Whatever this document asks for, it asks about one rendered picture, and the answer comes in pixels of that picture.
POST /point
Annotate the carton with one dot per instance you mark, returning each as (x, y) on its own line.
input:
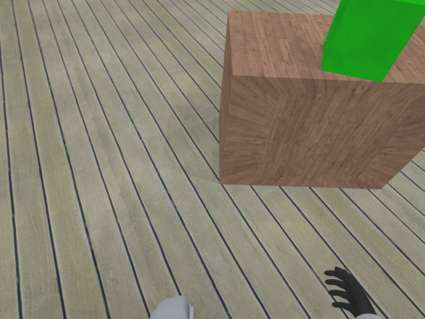
(367, 36)

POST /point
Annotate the right robot hand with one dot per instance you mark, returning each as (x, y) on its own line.
(359, 302)

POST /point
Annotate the pedestal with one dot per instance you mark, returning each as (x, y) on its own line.
(285, 122)

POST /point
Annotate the robot left thigh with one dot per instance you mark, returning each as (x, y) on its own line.
(174, 308)

